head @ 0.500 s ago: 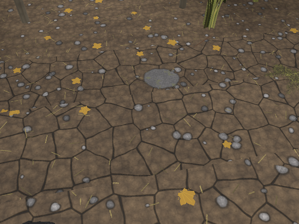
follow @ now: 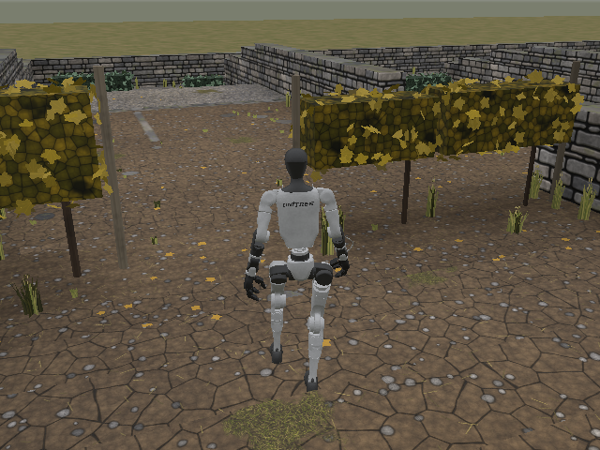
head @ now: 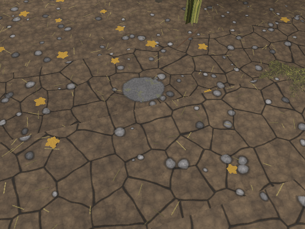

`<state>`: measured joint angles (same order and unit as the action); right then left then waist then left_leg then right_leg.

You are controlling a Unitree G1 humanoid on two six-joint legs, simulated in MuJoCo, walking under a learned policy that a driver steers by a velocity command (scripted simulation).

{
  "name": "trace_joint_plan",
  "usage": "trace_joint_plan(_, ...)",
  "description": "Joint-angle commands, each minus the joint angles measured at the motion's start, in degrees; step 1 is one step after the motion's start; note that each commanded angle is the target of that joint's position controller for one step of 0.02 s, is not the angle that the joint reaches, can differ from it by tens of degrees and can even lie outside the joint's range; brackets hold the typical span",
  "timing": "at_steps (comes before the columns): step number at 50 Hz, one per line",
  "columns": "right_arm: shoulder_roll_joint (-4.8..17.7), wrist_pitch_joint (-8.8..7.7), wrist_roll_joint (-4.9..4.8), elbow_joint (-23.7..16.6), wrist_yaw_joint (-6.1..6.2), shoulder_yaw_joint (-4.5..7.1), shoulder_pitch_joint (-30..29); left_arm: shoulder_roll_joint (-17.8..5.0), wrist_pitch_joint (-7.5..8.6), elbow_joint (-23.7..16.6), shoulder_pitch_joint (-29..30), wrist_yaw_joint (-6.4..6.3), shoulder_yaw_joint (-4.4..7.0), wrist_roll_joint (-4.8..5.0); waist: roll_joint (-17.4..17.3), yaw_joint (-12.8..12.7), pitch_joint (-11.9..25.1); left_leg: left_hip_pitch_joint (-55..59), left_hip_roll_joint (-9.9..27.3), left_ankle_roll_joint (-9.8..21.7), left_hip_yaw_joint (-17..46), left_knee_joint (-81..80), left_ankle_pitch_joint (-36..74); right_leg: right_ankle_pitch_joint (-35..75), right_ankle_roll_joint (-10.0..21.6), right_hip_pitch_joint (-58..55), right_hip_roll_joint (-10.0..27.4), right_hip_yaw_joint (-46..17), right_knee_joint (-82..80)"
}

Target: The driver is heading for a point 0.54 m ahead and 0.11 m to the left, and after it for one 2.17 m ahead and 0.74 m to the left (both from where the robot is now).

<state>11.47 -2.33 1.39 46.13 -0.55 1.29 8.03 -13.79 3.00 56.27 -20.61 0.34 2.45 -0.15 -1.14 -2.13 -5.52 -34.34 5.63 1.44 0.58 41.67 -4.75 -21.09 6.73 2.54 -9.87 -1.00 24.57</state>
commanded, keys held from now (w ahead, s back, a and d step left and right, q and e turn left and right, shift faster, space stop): w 0.38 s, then no key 0.28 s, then q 0.14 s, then w+q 0.06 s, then q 0.14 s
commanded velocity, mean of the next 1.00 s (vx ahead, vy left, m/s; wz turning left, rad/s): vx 0.32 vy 0.00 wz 0.05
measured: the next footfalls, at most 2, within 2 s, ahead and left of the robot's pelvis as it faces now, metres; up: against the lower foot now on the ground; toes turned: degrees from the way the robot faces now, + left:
left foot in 0.08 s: +0.22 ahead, +0.12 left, +0.00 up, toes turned +1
right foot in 0.60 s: +0.38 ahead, -0.08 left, +0.00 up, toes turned -4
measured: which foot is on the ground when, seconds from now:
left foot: up 0.00-0.06, down 0.08-0.62, up 0.64-1.00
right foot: down 0.00-0.08, up 0.10-0.58, down 0.60-1.00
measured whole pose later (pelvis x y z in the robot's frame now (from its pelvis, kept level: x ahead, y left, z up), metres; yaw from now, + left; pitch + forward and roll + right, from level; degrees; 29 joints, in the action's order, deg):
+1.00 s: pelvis +0.32 +0.01 +0.01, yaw +5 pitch -1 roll +0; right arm 15.2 5.4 1.3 49.7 -0.3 4.2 12.9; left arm -13.5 2.2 51.0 -12.9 -0.9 2.1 -1.9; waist -0.6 -0.3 -0.8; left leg -22.9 0.4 0.9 -1.6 56.9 -19.2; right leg -13.0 3.3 11.9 1.1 10.2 25.5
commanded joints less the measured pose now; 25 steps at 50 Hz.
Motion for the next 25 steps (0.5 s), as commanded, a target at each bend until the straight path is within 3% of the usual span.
trace_joint_plan(1, 6.0, -0.80, 0.13, -4.5, -0.61, 2.02, -3.2, -8.5, -0.11, -1.9, -2.7, -0.37, 1.49, -0.62, 3.2, 0.2, -0.1, 7.0, -3.0, 2.6, -2.2, -5.4, -1.7, 39.0, 5.4, 2.3, 19.1, -11.8, -5.1)
trace_joint_plan(2, 6.2, -1.04, 0.04, -3.4, -0.67, 2.33, 0.2, -9.0, -0.29, -1.9, -2.2, -0.65, 1.56, -0.83, 3.2, 2.1, 0.6, 11.2, -4.4, 3.5, -2.6, -7.7, -3.7, 43.0, 4.6, 1.3, 18.7, -10.9, -1.6)
trace_joint_plan(3, 7.0, -1.34, 0.30, -0.6, -0.61, 2.81, 8.2, -9.6, -0.32, -2.0, -0.8, -0.75, 1.62, -0.91, 1.5, 6.2, 3.6, 20.4, -6.1, 4.6, -3.0, -11.2, -3.1, 45.8, 3.4, 2.6, 16.6, -8.3, 6.4)
trace_joint_plan(4, 10.5, -1.84, 1.04, 2.0, -0.16, 3.96, 18.6, -8.5, -0.09, -3.0, -0.9, -0.72, 1.24, -0.89, -3.8, 10.4, 10.0, 34.1, 0.4, 7.4, 6.0, -13.2, -4.8, 38.7, 1.7, 9.5, 12.8, -4.4, 21.9)
trace_joint_plan(5, 17.3, -1.47, 1.04, 2.6, 0.06, 5.72, 24.9, -4.8, 0.15, -3.4, -8.3, -0.39, 0.70, 0.73, -14.8, 9.7, 20.7, 49.4, 15.8, 15.2, 32.1, -18.9, -14.2, 6.2, -1.0, 24.3, 3.1, 1.5, 45.4)
trace_joint_plan(6, 14.0, -0.23, -1.10, 2.9, -0.23, 4.90, 22.0, -8.6, 0.06, -3.0, -5.3, -0.45, 1.63, -0.98, -9.6, 9.2, 18.1, 47.0, 17.1, 15.2, 41.7, -25.2, -22.5, -9.2, -0.7, 32.7, 2.7, -3.6, 51.0)
trace_joint_plan(7, 12.0, 0.18, -0.83, 1.8, -0.12, 4.25, 16.0, -8.5, -0.13, -4.2, -1.0, -0.57, 1.89, -0.98, -5.1, 7.5, 7.8, 39.6, 16.0, 14.3, 33.9, -25.7, -25.1, -5.8, -0.7, 36.9, 5.6, -4.6, 53.0)
trace_joint_plan(8, 9.6, 0.09, -0.23, 1.1, -0.23, 3.62, 11.3, -7.2, -0.10, -5.3, 2.6, -0.36, 1.48, -0.63, -1.3, 6.2, 3.1, 32.7, 13.7, 13.1, 27.1, -27.0, -18.9, -1.6, -0.8, 36.2, 8.0, -4.4, 49.7)
trace_joint_plan(9, 8.4, -0.19, -0.04, 1.3, -0.23, 3.19, 9.4, -6.1, -0.52, -5.3, 2.5, -0.24, 1.33, -0.66, -1.7, 4.1, 1.5, 27.8, 11.1, 11.1, 21.6, -28.1, -12.4, 0.3, -1.2, 33.3, 9.6, -4.2, 45.9)
trace_joint_plan(11, 7.5, -1.52, -0.16, 2.4, -0.35, 2.70, 8.7, -4.9, -1.84, -4.2, -0.5, -0.11, 0.98, -1.32, -4.6, 1.6, 2.4, 23.5, 7.9, 9.1, 14.9, -29.4, -2.7, 2.5, -2.5, 27.2, 11.1, -4.3, 40.9)
trace_joint_plan(13, 8.2, -2.82, -0.50, 3.4, -0.81, 2.82, 10.3, -5.3, -2.54, -4.1, 0.6, 0.04, 1.13, -1.47, -4.0, 0.9, 3.5, 24.2, 7.0, 9.7, 11.9, -30.9, 2.0, 5.7, -3.4, 27.7, 11.4, -4.0, 38.6)
trace_joint_plan(16, 9.7, -3.09, -1.58, 4.3, -0.42, 3.09, 12.1, -5.2, -2.85, -6.1, 7.3, -0.05, 1.00, -1.20, -3.3, 1.4, 3.1, 26.9, 6.6, 10.3, 8.6, -34.2, 3.3, 12.4, -4.8, 32.1, 13.8, -2.9, 30.8)
trace_joint_plan(19, 9.4, -2.65, -1.74, 5.4, 0.17, 2.66, 13.9, -4.2, -2.38, -8.4, 14.7, 0.50, 0.53, -1.35, -1.9, 2.7, 1.6, 28.0, 4.3, 9.5, 4.7, -34.6, 10.8, 18.7, -5.9, 32.8, 14.4, 0.2, 21.1)
trace_joint_plan(20, 8.9, -2.60, -1.63, 5.8, 0.31, 2.39, 14.2, -3.1, -2.20, -8.9, 16.2, 0.61, 0.09, -1.15, -2.4, 3.0, 1.4, 27.8, 3.6, 9.1, 3.0, -33.8, 16.9, 20.1, -6.1, 31.0, 13.9, 1.5, 17.7)
trace_joint_plan(22, 8.9, -2.20, -0.90, 6.9, 0.35, 2.34, 16.4, -1.7, -2.34, -7.4, 13.5, 0.80, -0.51, -1.43, -3.6, 2.8, 4.2, 29.6, 4.1, 9.6, 0.3, -29.7, 32.3, 20.3, -6.4, 27.2, 13.0, 3.2, 19.4)
trace_joint_plan(24, 7.7, -1.69, -0.55, 7.4, 0.46, 1.72, 16.6, -1.6, -2.33, -7.9, 15.4, 0.27, -0.89, -1.03, -4.1, 3.1, 4.0, 29.2, 3.5, 9.0, -1.4, -27.6, 35.9, 19.0, -6.2, 24.1, 11.5, 4.5, 16.9)
trace_joint_plan(25, 8.1, -1.56, 0.34, 8.3, 0.67, 1.76, 17.5, -3.0, -2.35, -5.9, 11.5, 0.08, -0.42, -1.55, -6.0, 2.2, 5.7, 31.8, 6.2, 9.6, -0.7, -24.7, 39.5, 22.7, -4.8, 23.1, 12.4, 2.6, 22.2)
